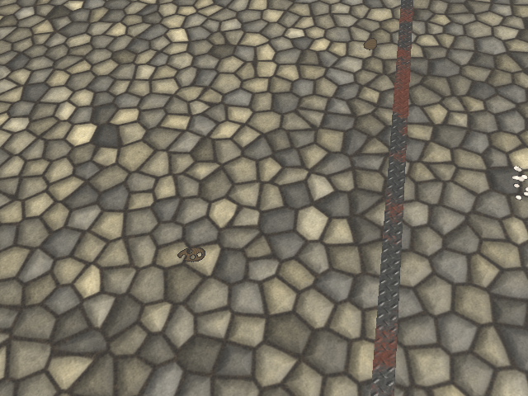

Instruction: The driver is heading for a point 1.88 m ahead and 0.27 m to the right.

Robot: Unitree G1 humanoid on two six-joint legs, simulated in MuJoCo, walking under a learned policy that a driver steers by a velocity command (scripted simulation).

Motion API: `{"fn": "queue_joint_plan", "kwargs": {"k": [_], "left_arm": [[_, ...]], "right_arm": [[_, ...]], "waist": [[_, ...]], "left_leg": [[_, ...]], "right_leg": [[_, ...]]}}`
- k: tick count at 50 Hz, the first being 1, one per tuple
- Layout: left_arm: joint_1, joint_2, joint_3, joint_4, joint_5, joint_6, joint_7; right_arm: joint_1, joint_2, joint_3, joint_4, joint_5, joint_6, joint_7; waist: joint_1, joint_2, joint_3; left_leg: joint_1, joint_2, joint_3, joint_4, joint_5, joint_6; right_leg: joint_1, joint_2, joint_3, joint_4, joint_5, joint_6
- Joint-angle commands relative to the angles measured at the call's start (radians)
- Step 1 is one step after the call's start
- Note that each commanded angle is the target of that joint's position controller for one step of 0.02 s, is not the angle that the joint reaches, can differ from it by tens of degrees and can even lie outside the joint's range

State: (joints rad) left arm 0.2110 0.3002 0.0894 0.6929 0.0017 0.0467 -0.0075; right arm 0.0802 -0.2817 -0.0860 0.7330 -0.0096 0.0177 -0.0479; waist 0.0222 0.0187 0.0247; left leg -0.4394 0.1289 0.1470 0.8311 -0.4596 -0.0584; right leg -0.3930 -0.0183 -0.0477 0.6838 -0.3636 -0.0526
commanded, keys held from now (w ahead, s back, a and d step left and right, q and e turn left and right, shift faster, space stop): e+shift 0.10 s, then w+e+shift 0.14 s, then w+shift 0.76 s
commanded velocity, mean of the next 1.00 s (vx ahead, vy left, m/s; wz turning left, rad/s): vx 0.67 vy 0.00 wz -0.43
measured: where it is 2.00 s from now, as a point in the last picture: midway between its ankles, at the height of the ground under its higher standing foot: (410, 127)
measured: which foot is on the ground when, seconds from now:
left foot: up 0.00-0.40, down 0.42-0.86, up 0.88-1.00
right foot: down 0.00-0.42, up 0.44-0.84, down 0.86-1.00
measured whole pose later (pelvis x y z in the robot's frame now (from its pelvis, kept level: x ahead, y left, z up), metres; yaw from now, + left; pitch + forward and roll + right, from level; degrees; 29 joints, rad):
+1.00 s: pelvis +0.43 -0.17 +0.01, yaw -23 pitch +1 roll -1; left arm 0.27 0.30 0.04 0.76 0.04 -0.05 -0.01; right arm 0.34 -0.26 -0.02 0.86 -0.02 -0.08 0.03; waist -0.03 0.01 0.02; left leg -0.40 0.06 -0.04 1.25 -0.28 0.09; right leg -0.28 0.07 -0.09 0.52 -0.26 -0.08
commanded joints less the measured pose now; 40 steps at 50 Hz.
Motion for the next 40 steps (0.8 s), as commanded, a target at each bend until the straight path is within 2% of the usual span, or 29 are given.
{"fn": "queue_joint_plan", "kwargs": {"k": [1,2,3,4,5,6,7,8,10,12,16,17,18,19,20,21,22,23,24,25,26,28,31,34,36,37,38,39,40], "left_arm": [[0.108,0.265,0.067,-0.072,0.036,-0.053,0.0],[0.039,0.237,0.063,-0.083,0.006,-0.059,0.008],[-0.017,0.19,0.048,-0.1,-0.02,-0.052,0.018],[-0.053,0.169,0.04,-0.117,-0.027,-0.042,0.03],[-0.056,0.158,0.035,-0.129,-0.023,-0.033,0.039],[-0.023,0.149,0.035,-0.124,-0.028,-0.031,0.045],[0.007,0.154,0.037,-0.123,-0.036,-0.035,0.048],[0.024,0.171,0.04,-0.124,-0.041,-0.041,0.049],[0.033,0.193,0.045,-0.124,-0.037,-0.05,0.051],[0.046,0.199,0.046,-0.125,-0.038,-0.057,0.051],[0.059,0.156,0.022,-0.131,-0.035,-0.069,0.032],[0.067,0.205,0.036,-0.122,0.046,-0.05,-0.012],[0.044,0.181,0.031,-0.131,0.043,-0.043,-0.029],[0.023,0.158,0.022,-0.136,0.031,-0.043,-0.035],[0.006,0.129,0.012,-0.141,0.025,-0.047,-0.03],[-0.042,0.067,-0.007,-0.168,0.018,-0.06,-0.021],[-0.1,-0.004,-0.031,-0.224,0.003,-0.076,-0.013],[-0.075,0.041,-0.027,-0.229,0.018,-0.082,-0.008],[-0.082,0.087,-0.016,-0.201,0.031,-0.085,-0.013],[-0.076,0.099,-0.012,-0.181,0.041,-0.09,-0.025],[-0.056,0.104,-0.009,-0.162,0.047,-0.09,-0.038],[-0.07,0.098,-0.012,-0.153,0.053,-0.082,-0.056],[-0.147,0.081,-0.023,-0.169,0.047,-0.076,-0.062],[-0.264,0.056,-0.045,-0.195,0.043,-0.081,-0.076],[-0.339,0.036,-0.059,-0.217,0.037,-0.084,-0.085],[-0.35,0.035,-0.062,-0.221,0.036,-0.085,-0.084],[-0.345,0.037,-0.064,-0.217,0.036,-0.085,-0.079],[-0.317,0.042,-0.063,-0.208,0.038,-0.085,-0.069],[-0.268,0.055,-0.057,-0.192,0.043,-0.085,-0.056]], "right_arm": [[-0.145,-0.09,-0.025,-0.136,0.007,-0.022,-0.004],[-0.117,-0.094,-0.03,-0.117,0.01,-0.024,-0.013],[-0.087,-0.11,-0.036,-0.096,0.0,-0.022,-0.021],[-0.064,-0.113,-0.04,-0.088,-0.008,-0.023,-0.022],[-0.052,-0.103,-0.039,-0.085,-0.009,-0.027,-0.017],[-0.027,-0.092,-0.035,-0.075,-0.004,-0.035,-0.005],[-0.032,-0.082,-0.03,-0.074,0.005,-0.046,0.01],[-0.056,-0.079,-0.029,-0.082,0.014,-0.056,0.023],[-0.098,-0.084,-0.028,-0.094,0.026,-0.081,0.043],[-0.119,-0.083,-0.027,-0.096,0.028,-0.108,0.057],[-0.093,-0.072,-0.016,-0.09,0.032,-0.14,0.076],[-0.045,-0.058,0.004,-0.067,-0.043,-0.089,0.086],[-0.022,-0.06,0.003,-0.072,-0.038,-0.072,0.086],[0.036,-0.063,0.005,-0.062,-0.029,-0.07,0.079],[0.123,-0.086,-0.001,-0.042,-0.031,-0.077,0.069],[0.261,-0.148,-0.013,-0.017,-0.044,-0.092,0.058],[0.343,-0.276,-0.035,-0.012,-0.068,-0.1,0.053],[0.304,-0.288,-0.048,-0.006,-0.061,-0.101,0.06],[0.262,-0.216,-0.031,-0.017,-0.04,-0.101,0.063],[0.253,-0.171,-0.017,-0.013,-0.03,-0.105,0.066],[0.248,-0.152,-0.007,-0.009,-0.024,-0.109,0.064],[0.289,-0.132,0.004,0.022,-0.018,-0.12,0.059],[0.361,-0.122,0.006,0.063,-0.008,-0.129,0.064],[0.386,-0.102,0.014,0.086,-0.006,-0.129,0.069],[0.435,-0.114,0.015,0.115,-0.008,-0.13,0.066],[0.45,-0.13,0.013,0.131,-0.01,-0.129,0.064],[0.455,-0.145,0.011,0.145,-0.01,-0.126,0.061],[0.449,-0.157,0.012,0.155,-0.009,-0.124,0.059],[0.457,-0.176,0.011,0.165,-0.007,-0.122,0.053]], "waist": [[0.05,-0.211,-0.126],[0.007,-0.148,-0.102],[-0.018,-0.126,-0.099],[-0.037,-0.135,-0.114],[-0.042,-0.133,-0.135],[-0.039,-0.11,-0.18],[-0.022,-0.108,-0.185],[-0.009,-0.136,-0.16],[0.001,-0.175,-0.112],[0.012,-0.181,-0.085],[0.024,-0.203,-0.072],[0.032,-0.218,-0.075],[0.007,-0.203,-0.044],[-0.036,-0.166,-0.038],[-0.086,-0.113,-0.037],[-0.154,0.035,-0.056],[-0.176,0.244,-0.054],[-0.122,0.159,-0.016],[-0.1,0.051,0.011],[-0.085,0.034,0.011],[-0.069,0.064,-0.009],[-0.077,0.117,0.014],[-0.092,0.099,0.06],[-0.113,0.109,0.088],[-0.137,0.116,0.109],[-0.135,0.113,0.118],[-0.123,0.112,0.118],[-0.096,0.115,0.098],[-0.063,0.138,0.05]], "left_leg": [[-0.387,-0.125,-0.216,0.413,-0.136,0.012],[-0.394,-0.108,-0.24,0.382,-0.032,0.029],[-0.375,-0.096,-0.25,0.352,0.032,0.027],[-0.321,-0.104,-0.25,0.332,0.08,0.022],[-0.285,-0.124,-0.246,0.319,0.118,0.017],[-0.261,-0.13,-0.246,0.258,0.17,0.017],[-0.256,-0.135,-0.247,0.17,0.205,0.018],[-0.259,-0.146,-0.248,0.086,0.212,0.014],[-0.237,-0.163,-0.258,-0.053,0.209,0.01],[-0.193,-0.176,-0.257,-0.149,0.205,0.007],[-0.022,-0.163,-0.202,-0.242,0.223,0.013],[0.043,-0.182,-0.133,-0.229,0.162,0.015],[0.1,-0.178,-0.122,-0.262,0.174,0.024],[0.204,-0.172,-0.115,-0.329,0.207,0.039],[0.34,-0.156,-0.14,-0.365,0.178,0.056],[0.501,-0.004,-0.333,-0.456,0.004,0.089],[0.578,0.217,-0.767,-0.654,-0.368,0.165],[0.538,0.306,-0.988,-0.682,-0.452,0.244],[0.516,0.263,-0.879,-0.646,-0.399,0.237],[0.486,0.192,-0.728,-0.622,-0.295,0.204],[0.464,0.136,-0.625,-0.634,-0.223,0.178],[0.418,0.077,-0.507,-0.673,-0.116,0.18],[0.439,0.066,-0.425,-0.717,0.03,0.208],[0.401,0.034,-0.31,-0.767,0.205,0.21],[0.411,0.059,-0.279,-0.805,0.37,0.215],[0.441,0.075,-0.26,-0.807,0.472,0.214],[0.475,0.081,-0.231,-0.787,0.603,0.21],[0.496,0.08,-0.191,-0.725,0.846,0.201],[0.517,0.093,-0.167,-0.629,1.163,0.195]], "right_leg": [[0.321,-0.31,0.568,-0.372,0.472,-0.276],[0.303,-0.258,0.504,-0.36,0.419,-0.215],[0.279,-0.234,0.455,-0.343,0.414,-0.177],[0.237,-0.206,0.421,-0.332,0.429,-0.16],[0.226,-0.181,0.404,-0.324,0.447,-0.153],[0.245,-0.155,0.403,-0.346,0.248,-0.149],[0.257,-0.148,0.437,-0.389,-0.01,-0.151],[0.254,-0.154,0.488,-0.428,-0.163,-0.16],[0.241,-0.159,0.537,-0.454,-0.237,-0.169],[0.224,-0.15,0.55,-0.445,-0.224,-0.174],[0.138,-0.136,0.524,-0.402,-0.179,-0.172],[0.1,-0.07,0.491,-0.406,-0.223,-0.152],[0.047,-0.062,0.493,-0.396,-0.225,-0.147],[-0.013,-0.049,0.495,-0.361,-0.238,-0.134],[-0.104,-0.021,0.477,-0.276,-0.252,-0.112],[-0.255,0.046,0.387,-0.048,-0.241,-0.073],[-0.465,0.177,0.229,0.248,-0.204,-0.033],[-0.585,0.115,0.251,0.4,-0.109,-0.042],[-0.593,0.08,0.265,0.457,-0.014,-0.037],[-0.559,0.066,0.263,0.442,0.047,-0.025],[-0.501,0.057,0.245,0.422,0.083,-0.009],[-0.462,0.059,0.215,0.408,0.153,0.017],[-0.507,0.045,0.168,0.341,0.222,0.033],[-0.41,0.005,0.035,0.144,0.293,0.037],[-0.33,-0.007,-0.027,0.036,0.306,0.014],[-0.303,-0.006,-0.042,-0.007,0.295,-0.003],[-0.265,0.005,-0.057,-0.046,0.268,-0.024],[-0.187,0.036,-0.08,-0.08,0.226,-0.049],[-0.085,0.082,-0.106,-0.078,0.18,-0.07]]}}
Next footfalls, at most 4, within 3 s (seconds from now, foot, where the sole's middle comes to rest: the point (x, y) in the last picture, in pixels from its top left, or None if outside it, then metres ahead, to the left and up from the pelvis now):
0.42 left None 0.17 0.10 -0.76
0.86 right None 0.45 -0.26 -0.76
1.32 left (397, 228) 0.94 -0.30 -0.76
1.74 right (448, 130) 1.35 -0.54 -0.76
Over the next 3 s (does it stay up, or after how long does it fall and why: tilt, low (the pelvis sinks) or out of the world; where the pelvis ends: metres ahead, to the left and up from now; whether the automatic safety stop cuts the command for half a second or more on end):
stays up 2.00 -0.13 0.01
